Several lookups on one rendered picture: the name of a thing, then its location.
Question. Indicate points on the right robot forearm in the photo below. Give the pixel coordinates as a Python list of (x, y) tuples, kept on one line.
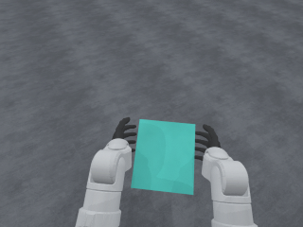
[(230, 189)]

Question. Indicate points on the robot left hand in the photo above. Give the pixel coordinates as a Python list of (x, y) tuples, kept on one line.
[(121, 127)]

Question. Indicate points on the left robot forearm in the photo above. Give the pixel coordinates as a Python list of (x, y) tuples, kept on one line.
[(104, 186)]

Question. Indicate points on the carton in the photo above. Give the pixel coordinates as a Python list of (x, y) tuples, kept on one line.
[(164, 157)]

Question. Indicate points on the robot right hand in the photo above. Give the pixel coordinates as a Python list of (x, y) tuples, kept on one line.
[(211, 136)]

